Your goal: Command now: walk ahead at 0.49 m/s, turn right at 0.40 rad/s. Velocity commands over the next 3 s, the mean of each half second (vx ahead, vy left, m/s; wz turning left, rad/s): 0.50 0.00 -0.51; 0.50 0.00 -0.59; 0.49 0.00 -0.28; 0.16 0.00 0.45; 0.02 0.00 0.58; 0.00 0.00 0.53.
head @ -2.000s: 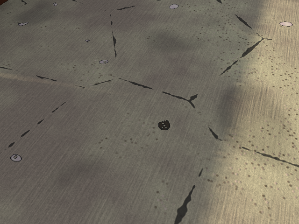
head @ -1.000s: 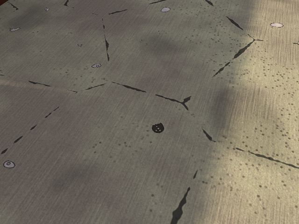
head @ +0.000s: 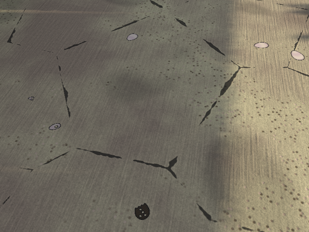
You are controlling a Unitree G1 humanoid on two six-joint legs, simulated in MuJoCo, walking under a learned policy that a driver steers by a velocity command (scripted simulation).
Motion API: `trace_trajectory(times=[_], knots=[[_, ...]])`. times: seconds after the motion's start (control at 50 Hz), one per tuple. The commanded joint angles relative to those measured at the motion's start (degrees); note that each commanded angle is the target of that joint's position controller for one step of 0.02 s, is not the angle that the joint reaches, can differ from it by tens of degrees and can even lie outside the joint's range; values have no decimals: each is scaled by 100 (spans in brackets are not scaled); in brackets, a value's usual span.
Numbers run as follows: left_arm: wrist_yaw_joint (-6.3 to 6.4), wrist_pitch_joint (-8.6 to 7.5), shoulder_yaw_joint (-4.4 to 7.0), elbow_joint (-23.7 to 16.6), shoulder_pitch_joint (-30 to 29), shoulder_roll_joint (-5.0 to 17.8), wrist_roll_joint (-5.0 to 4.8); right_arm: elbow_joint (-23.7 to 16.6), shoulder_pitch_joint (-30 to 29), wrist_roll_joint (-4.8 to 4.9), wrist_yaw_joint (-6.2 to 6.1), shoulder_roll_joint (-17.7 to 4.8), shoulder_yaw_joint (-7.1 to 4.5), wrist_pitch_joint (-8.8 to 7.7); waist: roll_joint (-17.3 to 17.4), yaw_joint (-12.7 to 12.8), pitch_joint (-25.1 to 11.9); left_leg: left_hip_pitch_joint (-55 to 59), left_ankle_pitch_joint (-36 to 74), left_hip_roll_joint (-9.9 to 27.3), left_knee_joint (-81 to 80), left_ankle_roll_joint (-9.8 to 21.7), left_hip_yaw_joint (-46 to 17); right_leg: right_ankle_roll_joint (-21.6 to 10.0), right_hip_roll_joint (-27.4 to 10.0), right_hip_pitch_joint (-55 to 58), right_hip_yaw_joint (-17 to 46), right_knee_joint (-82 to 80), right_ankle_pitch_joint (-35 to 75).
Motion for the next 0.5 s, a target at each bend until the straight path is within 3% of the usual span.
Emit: trace_trajectory(times=[0.02,0.08,0.12,0.16,0.18,0.2,0.22,0.24,0.26,0.28,0.3,0.32,0.34,0.4,0.44,0.5], knots=[[-104,-53,-42,-426,-449,94,28,-372,-225,49,-104,-874,-130,-75,342,17,427,-602,1284,1597,-716,667,-329,16,62,371,-331,-816,722],[-227,-47,-94,-735,-961,75,11,-255,173,101,-121,-943,-157,47,283,-165,560,305,1560,1846,-415,615,-178,-81,120,-32,-482,-1262,378],[-324,-41,-87,-950,-1118,129,0,-254,237,133,-130,-1014,-193,163,342,-135,564,801,2155,2024,-36,538,-95,-212,208,-141,-640,-1413,-210],[-401,-27,-6,-1060,-884,318,-13,-379,50,132,-162,-1176,-243,261,580,115,274,944,3990,2063,690,392,109,-412,525,502,-986,-1451,-821],[-416,-14,96,-1001,-396,500,-21,-450,-41,116,-187,-1244,-264,318,703,404,-63,878,4930,2018,1450,309,223,-540,774,1210,-1156,-1435,-1034],[-393,-7,269,-803,485,795,-38,-533,-148,116,-212,-1229,-251,367,644,876,-533,499,5157,1810,2631,141,385,-736,1052,2433,-1205,-1755,-786],[-278,40,492,-621,1458,1352,-28,-695,-86,58,-225,-1123,-188,330,67,1233,-1145,-886,3661,1555,4422,-115,429,-1110,406,4249,21,-1944,-798],[-245,29,575,-642,1493,1882,-45,-951,526,-84,-74,-167,106,122,-1337,575,-1778,-3551,-1756,265,6444,-472,-117,-2251,-1078,6320,3372,-2485,-1629],[-226,-2,431,-723,1721,1388,28,-1048,-111,157,18,-724,-2,-159,-742,969,-2219,-4257,-2142,225,7025,-323,-1325,-2265,-1245,6686,4279,-3246,-1855],[-198,-44,351,-736,1456,1083,81,-1244,-661,347,58,-967,-75,-302,-564,1002,-1409,-4733,-1626,536,6934,-152,-1388,-1936,-1045,6207,3354,-3270,-1344],[-190,-73,300,-853,1013,915,60,-1274,-796,297,31,-925,-58,-356,27,753,-957,-4521,-1134,806,6460,-98,-1363,-1747,-798,5322,2602,-3281,-739],[-193,-73,245,-987,586,737,71,-1222,-810,173,-14,-949,-110,-331,304,499,-617,-4092,-897,979,5946,-146,-1323,-1619,-589,4438,2042,-3374,-92],[-181,-81,199,-1087,372,632,133,-1231,-693,126,-23,-981,-154,-245,225,284,-518,-3639,-776,1097,5687,-197,-1367,-1582,-445,3876,1757,-3507,294],[-110,-91,232,-1133,410,801,69,-1358,-697,13,-44,-773,-159,-34,166,111,-274,-3351,-503,1081,4848,-494,-1206,-1610,-231,3102,1283,-3752,809],[-22,-78,284,-1116,605,976,43,-1545,-1158,-22,-69,-682,-130,8,93,222,-104,-3434,155,969,3995,-664,-1113,-1519,-62,2878,1027,-3806,811],[43,-16,302,-1088,843,1011,8,-1746,-1805,13,-37,-536,-69,-19,-143,480,-24,-3046,1335,669,2573,-683,-1046,-1189,264,2669,771,-3685,237]])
